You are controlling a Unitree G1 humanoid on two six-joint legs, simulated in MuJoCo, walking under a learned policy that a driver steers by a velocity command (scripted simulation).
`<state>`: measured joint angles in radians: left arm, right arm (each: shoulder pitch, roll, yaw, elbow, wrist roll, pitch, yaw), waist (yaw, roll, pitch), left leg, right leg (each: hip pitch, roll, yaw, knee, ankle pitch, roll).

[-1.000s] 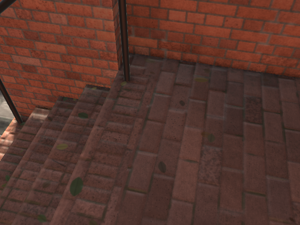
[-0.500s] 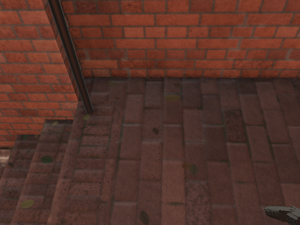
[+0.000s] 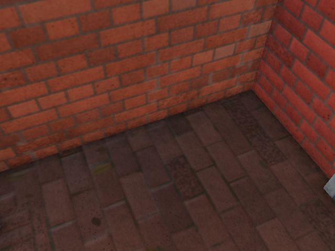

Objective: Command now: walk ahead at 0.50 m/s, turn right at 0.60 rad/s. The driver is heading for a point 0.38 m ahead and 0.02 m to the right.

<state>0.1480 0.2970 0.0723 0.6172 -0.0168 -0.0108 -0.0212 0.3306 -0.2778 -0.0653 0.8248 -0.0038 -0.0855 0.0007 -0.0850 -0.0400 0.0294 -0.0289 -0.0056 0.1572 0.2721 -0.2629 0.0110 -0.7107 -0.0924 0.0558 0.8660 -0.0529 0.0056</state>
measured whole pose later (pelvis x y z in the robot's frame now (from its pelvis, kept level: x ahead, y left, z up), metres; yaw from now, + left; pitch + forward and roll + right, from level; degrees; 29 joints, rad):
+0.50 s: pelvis +0.26 -0.06 +0.00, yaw -14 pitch +2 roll -1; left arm 0.26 0.28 0.05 0.70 0.00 -0.02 0.02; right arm 0.09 -0.31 -0.04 0.72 -0.01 -0.07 0.00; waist 0.04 0.05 0.06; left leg -0.66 0.08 -0.05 0.74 -0.06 -0.08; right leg -0.18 0.10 0.07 0.37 -0.21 -0.07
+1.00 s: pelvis +0.36 -0.07 -0.01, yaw -15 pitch -1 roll +0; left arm 0.25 0.27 0.01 0.87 0.03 0.01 0.02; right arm 0.16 -0.25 -0.01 0.78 -0.03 0.00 -0.01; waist -0.01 0.01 0.04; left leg -0.34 0.00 -0.01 0.51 -0.16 -0.01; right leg -0.20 -0.01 0.06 0.55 -0.34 0.02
